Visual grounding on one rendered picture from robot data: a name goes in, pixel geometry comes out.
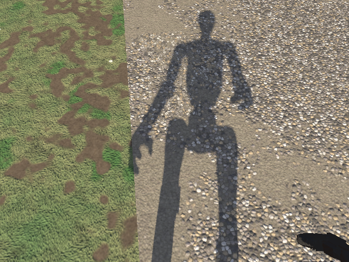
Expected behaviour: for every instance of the robot right hand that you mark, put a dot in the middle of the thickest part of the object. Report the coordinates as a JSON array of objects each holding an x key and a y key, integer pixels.
[{"x": 331, "y": 244}]

